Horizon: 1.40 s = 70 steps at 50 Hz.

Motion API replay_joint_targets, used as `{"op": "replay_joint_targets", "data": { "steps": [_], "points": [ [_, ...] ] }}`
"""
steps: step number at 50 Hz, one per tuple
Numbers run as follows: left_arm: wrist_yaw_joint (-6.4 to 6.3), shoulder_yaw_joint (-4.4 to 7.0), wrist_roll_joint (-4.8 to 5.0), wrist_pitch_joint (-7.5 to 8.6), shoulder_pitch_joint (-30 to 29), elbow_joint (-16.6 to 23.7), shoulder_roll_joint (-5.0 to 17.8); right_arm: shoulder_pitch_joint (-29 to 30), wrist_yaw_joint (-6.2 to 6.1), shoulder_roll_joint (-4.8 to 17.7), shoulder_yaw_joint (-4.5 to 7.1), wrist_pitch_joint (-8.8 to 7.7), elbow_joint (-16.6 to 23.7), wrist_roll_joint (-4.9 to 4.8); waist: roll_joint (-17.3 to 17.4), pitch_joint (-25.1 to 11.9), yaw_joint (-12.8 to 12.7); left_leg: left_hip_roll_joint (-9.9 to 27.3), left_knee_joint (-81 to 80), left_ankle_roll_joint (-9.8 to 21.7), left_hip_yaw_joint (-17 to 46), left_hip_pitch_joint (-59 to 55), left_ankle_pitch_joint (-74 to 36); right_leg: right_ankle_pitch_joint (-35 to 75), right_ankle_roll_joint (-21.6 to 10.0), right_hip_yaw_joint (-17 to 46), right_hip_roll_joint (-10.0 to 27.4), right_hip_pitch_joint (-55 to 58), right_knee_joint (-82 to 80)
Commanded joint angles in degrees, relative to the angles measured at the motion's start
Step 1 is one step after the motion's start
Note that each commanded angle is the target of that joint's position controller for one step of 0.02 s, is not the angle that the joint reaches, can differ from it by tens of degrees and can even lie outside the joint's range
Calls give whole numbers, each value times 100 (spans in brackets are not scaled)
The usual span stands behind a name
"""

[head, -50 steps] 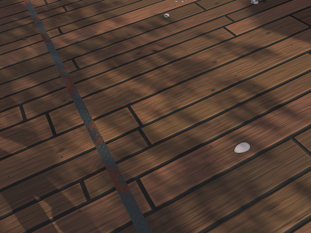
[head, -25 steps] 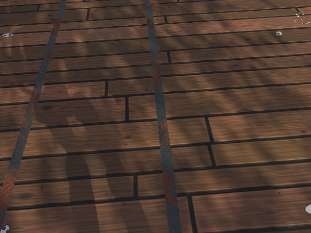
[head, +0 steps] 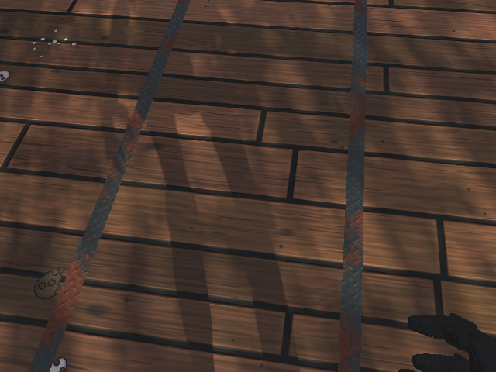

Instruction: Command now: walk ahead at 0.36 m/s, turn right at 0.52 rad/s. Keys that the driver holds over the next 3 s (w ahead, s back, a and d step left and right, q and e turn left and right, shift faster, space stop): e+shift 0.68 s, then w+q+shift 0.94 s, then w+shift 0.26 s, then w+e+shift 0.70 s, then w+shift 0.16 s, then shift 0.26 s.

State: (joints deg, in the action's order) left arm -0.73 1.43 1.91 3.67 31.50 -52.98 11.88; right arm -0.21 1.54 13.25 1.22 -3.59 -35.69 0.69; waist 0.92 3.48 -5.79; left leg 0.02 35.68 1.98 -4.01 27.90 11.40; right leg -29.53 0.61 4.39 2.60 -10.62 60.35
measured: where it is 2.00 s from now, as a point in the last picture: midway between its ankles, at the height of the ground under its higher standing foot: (379, 141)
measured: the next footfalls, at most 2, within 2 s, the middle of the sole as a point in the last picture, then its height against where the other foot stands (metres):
right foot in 0.34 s outside the picture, level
left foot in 0.86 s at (277, 363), level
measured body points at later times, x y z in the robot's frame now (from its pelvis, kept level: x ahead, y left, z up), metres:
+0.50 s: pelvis +0.21 -0.04 +0.01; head +0.26 -0.08 +0.45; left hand +0.43 +0.19 -0.08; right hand +0.32 -0.36 -0.09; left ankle +0.21 +0.13 -0.63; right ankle +0.27 -0.12 -0.72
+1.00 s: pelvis +0.38 -0.05 +0.02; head +0.39 -0.03 +0.47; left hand +0.69 +0.01 -0.05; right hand +0.19 -0.26 -0.09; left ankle +0.39 +0.06 -0.72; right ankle +0.31 -0.17 -0.66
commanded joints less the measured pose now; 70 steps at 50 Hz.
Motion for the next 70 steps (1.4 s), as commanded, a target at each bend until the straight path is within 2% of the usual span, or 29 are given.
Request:
{"op": "replay_joint_targets", "data": {
  "steps": [1, 2, 5, 10, 14, 17, 18, 19, 20, 22, 26, 31, 34, 38, 42, 43, 44, 45, 46, 48, 52, 57, 60, 61, 62, 63, 64, 66, 70],
  "points": [
    [-119, 338, 141, 87, -784, 909, 973, -1448, -201, 821, 329, 16, -133, -15, 322, -1442, 944, 2008, -1039, 1079, 1614, -3760, -4209, 267, 172, 122, 311, -3165, 1593],
    [-165, 376, 28, -34, -652, 847, 858, -1102, -195, 623, 301, -27, -141, -50, 467, -1082, 673, 1800, -1295, 935, 1142, -2976, -3972, 651, 213, 29, 438, -2870, 1426],
    [-145, 327, 63, -375, -493, 1004, 347, -237, -180, 460, 311, -121, -142, 0, 568, -467, 192, 1721, -2060, 862, 186, -1477, -3491, 1089, 276, -228, 532, -2363, 1266],
    [60, 346, -137, -418, -1286, 1495, 534, 197, -364, 801, 422, -74, -327, -121, 429, -379, 237, 1382, -1963, 687, -844, -1548, -3161, 2969, 83, -595, 391, -1917, -1219],
    [313, 516, -103, -510, -1354, 1725, 1004, 186, -343, 1091, 530, 87, -393, -359, 343, -530, 162, 1665, -1162, 461, -938, -2104, -3581, 2633, -324, -963, 83, -1416, -1825],
    [174, 861, -83, -489, -254, 1602, 1644, 124, -237, 1048, 556, 219, -355, -458, -203, -986, -477, 1264, 1445, -37, -1031, -1651, -3187, 2891, -973, -1027, -577, 413, -2844],
    [76, 920, -31, -440, -714, 1749, 2151, -269, -168, 419, 399, 233, -209, -100, -2022, -688, 215, 309, 3160, -409, -957, -291, 1952, 6049, -1411, 745, 303, 930, -3014],
    [158, 868, -291, -295, -1082, 2196, 2381, -827, -136, 603, 382, 195, -79, -39, -2199, -2023, 630, -642, 4834, -622, 428, 1085, 3144, 4685, -2843, 3889, 1456, 2116, -3707],
    [273, 822, -285, -194, -1322, 2420, 2141, -378, -109, 1102, 443, 116, -67, -154, -980, -2316, 269, -436, 4907, -428, 1205, 1364, 2587, 3327, -2675, 4147, 1620, 2166, -4364],
    [203, 704, -33, -165, -1764, 2444, 1710, 111, -209, 989, 415, 113, -14, -81, 65, -1331, 505, -93, 4092, -267, 1331, 1354, 1694, 2269, -1923, 3248, 1156, 1109, -4321],
    [-76, 657, -106, -382, -2146, 2665, 1548, 98, -215, 797, 405, 272, -170, -57, -120, -1136, 717, -166, 2427, -414, 1222, 406, 1111, 3185, -1443, 2156, 414, 49, -4139],
    [-229, 691, -85, -554, -2110, 2723, 1607, 113, -261, 703, 380, 338, -293, -107, -441, -1139, 575, -379, 1458, -681, 1314, 289, 590, 2638, -1297, 2304, 205, -118, -3999],
    [-205, 663, -106, -627, -2199, 2762, 1541, 200, -275, 760, 408, 312, -281, -113, -805, -987, 474, -434, 995, -681, 1337, 108, 417, 2114, -1161, 2486, 44, -270, -3944],
    [-47, 425, -171, -527, -1991, 2639, 1200, -247, -88, 793, 350, 95, -422, -130, -1242, -1257, 272, -146, 552, -484, 785, -731, 431, -613, -1238, 2481, 247, -472, -4089],
    [61, 239, -262, -268, -2272, 2532, 956, -1296, 6, 800, 350, -193, -812, -201, -1040, -535, 770, -18, -562, 132, 595, -1639, 912, -1215, -1021, 1824, 180, -1128, -3441],
    [17, 179, -241, -200, -2543, 2620, 713, -2014, 17, 982, 375, -257, -1007, -153, -331, -337, 985, 583, -1224, 436, 1814, -1909, 1910, -780, -724, 1127, -231, -1673, -1938],
    [0, 177, -45, -73, -2540, 2853, 696, -2183, 53, 1500, 421, -307, -960, -57, 861, 294, 782, 1499, -2553, 1212, 4237, -2135, 3759, -298, -327, 103, -812, -3072, -527],
    [-10, 212, 178, 114, -2692, 2982, 900, -2069, 90, 1725, 485, -331, -833, 26, 1242, 872, 759, 2020, -3271, 1741, 6065, -2019, 4785, -385, -337, 270, -625, -4109, 34],
    [107, 248, -506, 37, -3089, 2867, 1263, -1742, 139, 1570, 539, -60, -799, 283, 525, 1008, 767, 1845, -3325, 1406, 5688, -1929, 4592, 554, -231, 234, -361, -4320, -148],
    [204, 262, -636, 9, -3136, 2733, 1219, -2136, 100, 1380, 515, 62, -838, 76, 386, 471, 958, 1152, -2874, 913, 4083, -2119, 2780, 1306, -37, 72, -239, -3513, -577],
    [351, 74, -504, -56, -3315, 2664, 709, -2769, -17, 1146, 495, 55, -1167, -15, 779, 34, 1148, 551, -2669, 928, 3224, -2282, 1320, 1648, 158, -289, -409, -2754, -1308],
    [354, 6, -399, 57, -4126, 2789, 654, -3199, -70, 1161, 577, 140, -1346, 28, 912, 27, 1424, 511, -2323, 1064, 3442, -2424, 696, 1368, 240, -405, -738, -2251, -2708],
    [187, 90, -303, 157, -3094, 2469, 829, -2597, -76, 1223, 607, 78, -1236, -20, 793, -453, 686, 374, -1508, 767, 3199, -1248, -1247, 1743, 41, -366, -829, 437, -3565],
    [50, 250, -367, 188, -2140, 2192, 1242, -2389, -55, 1302, 644, -7, -1166, -75, 425, -977, 185, 44, -388, 568, 2794, -522, -1842, 1721, -135, -101, -484, 2008, -3546],
    [-114, 457, -480, 166, -902, 2052, 1848, -2179, -30, 1105, 587, -126, -948, -172, -349, -1859, -473, -264, 1316, 405, 2190, 361, -917, 79, -448, 1027, 832, 3505, -3678],
    [-163, 525, -594, 94, -592, 1946, 2247, -2379, -57, 510, 396, -142, -660, -320, -1756, -2529, -354, -784, 2773, 335, 1450, 1551, 2044, -2088, -822, 3619, 2290, 4120, -4551],
    [-178, 468, -611, 38, -1106, 1900, 1806, -2178, -122, 806, 400, -16, -731, -194, -1195, -1678, -42, -146, 3554, 378, 1141, 2002, 1389, -2027, -933, 3855, 2340, 3107, -4458],
    [-104, 261, -552, 60, -1291, 1780, 1041, -1638, 10, 782, 401, 74, -738, 51, -333, -609, 62, 271, 3613, 374, 919, 2053, 712, -295, -861, 2179, 1744, 2047, -4602],
    [15, 165, -387, 252, -929, 1257, 747, -950, 260, 514, 301, 329, -362, 143, -796, 150, 299, 587, 3688, 330, 743, 2634, 547, 1991, -653, 593, 1317, 1573, -4923]
  ]
}}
